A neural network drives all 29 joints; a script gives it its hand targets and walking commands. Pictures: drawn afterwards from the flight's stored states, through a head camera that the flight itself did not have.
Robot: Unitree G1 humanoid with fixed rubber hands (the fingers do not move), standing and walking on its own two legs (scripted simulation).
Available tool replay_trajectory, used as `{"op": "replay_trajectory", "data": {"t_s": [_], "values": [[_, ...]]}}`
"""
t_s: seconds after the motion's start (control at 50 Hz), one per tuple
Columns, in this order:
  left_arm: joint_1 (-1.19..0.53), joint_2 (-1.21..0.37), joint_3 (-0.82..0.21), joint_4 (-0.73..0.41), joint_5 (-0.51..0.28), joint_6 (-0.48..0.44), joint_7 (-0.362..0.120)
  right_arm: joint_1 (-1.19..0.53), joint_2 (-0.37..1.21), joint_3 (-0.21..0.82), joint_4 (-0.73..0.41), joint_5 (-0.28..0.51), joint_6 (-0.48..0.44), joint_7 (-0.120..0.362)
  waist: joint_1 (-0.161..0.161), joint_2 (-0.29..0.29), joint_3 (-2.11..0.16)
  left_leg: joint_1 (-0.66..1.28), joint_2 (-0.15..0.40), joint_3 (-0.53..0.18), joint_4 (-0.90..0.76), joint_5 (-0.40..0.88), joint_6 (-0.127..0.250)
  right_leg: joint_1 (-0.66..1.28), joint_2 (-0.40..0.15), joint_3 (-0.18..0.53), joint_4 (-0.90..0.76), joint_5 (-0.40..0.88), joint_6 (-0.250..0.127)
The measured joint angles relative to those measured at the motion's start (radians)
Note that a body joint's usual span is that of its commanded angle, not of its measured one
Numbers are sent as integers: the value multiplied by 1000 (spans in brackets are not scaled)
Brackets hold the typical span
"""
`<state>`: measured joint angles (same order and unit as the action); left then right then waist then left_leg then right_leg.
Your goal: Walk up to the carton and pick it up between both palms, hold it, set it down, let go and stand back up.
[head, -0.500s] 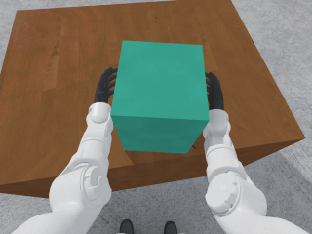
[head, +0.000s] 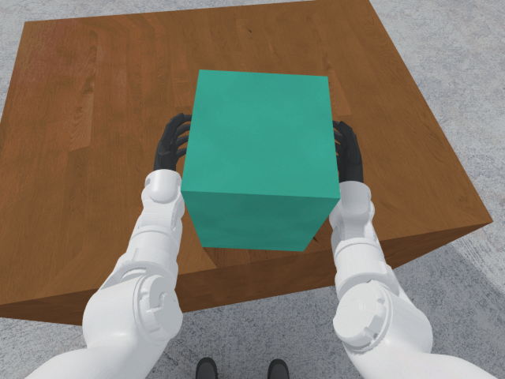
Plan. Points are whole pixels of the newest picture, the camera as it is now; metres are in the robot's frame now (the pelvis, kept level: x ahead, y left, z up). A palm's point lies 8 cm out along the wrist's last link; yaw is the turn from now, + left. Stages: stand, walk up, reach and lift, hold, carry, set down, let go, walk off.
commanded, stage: reach and lift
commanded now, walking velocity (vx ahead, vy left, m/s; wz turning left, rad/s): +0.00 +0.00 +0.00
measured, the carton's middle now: (257, 171) +0.44 -0.01 -0.02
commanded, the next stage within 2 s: none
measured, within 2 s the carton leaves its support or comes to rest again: leaves its support in 1.50 s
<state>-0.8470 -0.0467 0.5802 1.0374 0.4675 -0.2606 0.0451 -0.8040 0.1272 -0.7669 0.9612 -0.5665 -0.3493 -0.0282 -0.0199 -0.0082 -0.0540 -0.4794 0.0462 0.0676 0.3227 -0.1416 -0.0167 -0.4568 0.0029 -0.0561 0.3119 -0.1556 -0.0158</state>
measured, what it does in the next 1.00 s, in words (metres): stands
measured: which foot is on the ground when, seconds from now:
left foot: down 0.00-1.00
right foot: down 0.00-1.00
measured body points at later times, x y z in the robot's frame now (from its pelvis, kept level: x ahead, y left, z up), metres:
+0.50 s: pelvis +0.00 +0.00 +0.00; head +0.11 +0.00 +0.44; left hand +0.44 +0.14 +0.02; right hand +0.43 -0.16 +0.02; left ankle -0.01 +0.13 -0.74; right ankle -0.02 -0.11 -0.74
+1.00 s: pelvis -0.01 +0.00 +0.00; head +0.10 +0.02 +0.43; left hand +0.43 +0.14 +0.02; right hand +0.42 -0.15 +0.03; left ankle -0.01 +0.13 -0.74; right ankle -0.02 -0.11 -0.74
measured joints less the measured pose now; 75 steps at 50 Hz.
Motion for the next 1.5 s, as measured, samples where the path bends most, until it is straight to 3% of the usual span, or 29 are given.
{"op": "replay_trajectory", "data": {"t_s": [0.36, 0.6, 0.88, 1.28, 1.38, 1.5], "values": [[-10, 14, -2, 40, -24, -18, -1, 6, -3, 17, 13, -1, -19, -24, 1, -2, -13, -9, 2, -3, -11, 11, -5, -12, -1, -16, 2, 0, -6], [-9, 16, -14, 90, -27, -70, 27, 0, -32, -27, 112, -33, -114, -41, -9, -12, -66, -50, 1, -12, -15, 23, -5, -44, -4, -34, -9, 10, -7], [-17, 26, -53, 118, -63, -99, 58, -28, -77, 1, 206, 7, -167, -58, -14, -22, -95, -85, -1, -6, -26, 44, 1, -75, -7, -37, -27, 36, -4], [-29, 75, -178, 241, -239, -113, 96, -70, -152, 173, 375, 157, -174, -99, -5, -4, -150, -132, 8, 9, 6, 33, 0, -130, -3, -25, 9, 27, -7], [-26, 93, -225, 260, -275, -120, 107, -63, -155, 306, 355, 255, -143, -125, 2, 10, -122, -115, 17, 10, 35, 16, -2, -106, 5, -20, 18, 23, -8], [18, 110, -313, 272, -379, -124, 110, -30, -149, 432, 332, 357, -103, -140, 0, 39, -141, -117, 17, -3, 68, 1, -2, -97, 6, -24, 38, 11, -6]]}}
